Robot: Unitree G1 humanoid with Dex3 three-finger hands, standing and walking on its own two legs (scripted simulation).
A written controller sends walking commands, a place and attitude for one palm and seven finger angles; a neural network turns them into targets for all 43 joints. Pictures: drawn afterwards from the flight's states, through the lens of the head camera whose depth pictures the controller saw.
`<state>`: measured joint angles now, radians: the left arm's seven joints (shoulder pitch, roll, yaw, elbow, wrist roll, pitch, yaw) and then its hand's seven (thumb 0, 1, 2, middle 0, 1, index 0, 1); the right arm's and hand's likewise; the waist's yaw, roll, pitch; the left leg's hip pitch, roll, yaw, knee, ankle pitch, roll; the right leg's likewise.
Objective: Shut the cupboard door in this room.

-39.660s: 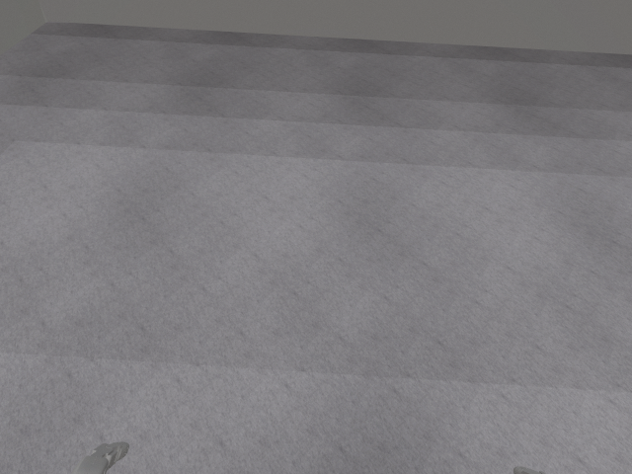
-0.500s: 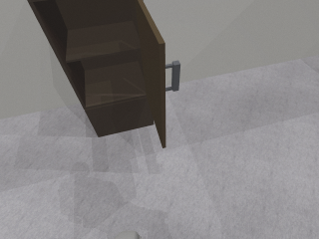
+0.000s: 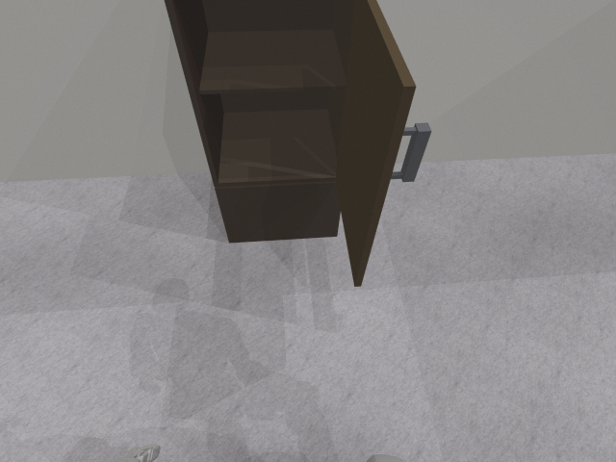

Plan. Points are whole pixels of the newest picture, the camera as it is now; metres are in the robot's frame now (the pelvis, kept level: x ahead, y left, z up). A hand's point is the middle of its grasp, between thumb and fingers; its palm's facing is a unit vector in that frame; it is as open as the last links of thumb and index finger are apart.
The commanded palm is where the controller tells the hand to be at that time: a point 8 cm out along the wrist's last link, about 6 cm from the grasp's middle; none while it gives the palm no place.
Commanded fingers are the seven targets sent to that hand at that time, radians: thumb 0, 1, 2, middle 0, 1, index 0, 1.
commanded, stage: turn or walk to find it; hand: left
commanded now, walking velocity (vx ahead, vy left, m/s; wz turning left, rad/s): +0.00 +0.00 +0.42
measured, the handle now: (403, 154) +0.62 -0.15 +0.00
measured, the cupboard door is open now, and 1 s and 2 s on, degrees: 90 90 89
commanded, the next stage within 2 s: stand and wait in 0.06 s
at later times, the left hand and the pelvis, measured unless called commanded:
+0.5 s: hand out of the picture -0.05 +0.14 -0.15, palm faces +0.27 -0.94 -0.21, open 7.3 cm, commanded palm none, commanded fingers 0.00 0.90 0.90 -0.20 -0.30 -0.20 -0.30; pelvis +0.06 -0.02 +0.01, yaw +10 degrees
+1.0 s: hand (163, 325) +0.34 +0.27 -0.16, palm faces +0.13 -0.97 -0.20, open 7.4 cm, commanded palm none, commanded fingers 0.00 0.90 0.90 -0.20 -0.30 -0.20 -0.30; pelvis +0.25 +0.06 -0.01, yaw +7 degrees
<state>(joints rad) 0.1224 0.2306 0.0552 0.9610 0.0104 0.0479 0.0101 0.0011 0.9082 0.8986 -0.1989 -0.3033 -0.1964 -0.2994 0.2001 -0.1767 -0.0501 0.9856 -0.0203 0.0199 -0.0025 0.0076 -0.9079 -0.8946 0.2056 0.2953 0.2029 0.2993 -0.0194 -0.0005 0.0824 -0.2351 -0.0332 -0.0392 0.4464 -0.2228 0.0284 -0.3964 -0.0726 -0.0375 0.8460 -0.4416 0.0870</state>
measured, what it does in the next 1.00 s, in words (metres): walks ahead: right foot, then left foot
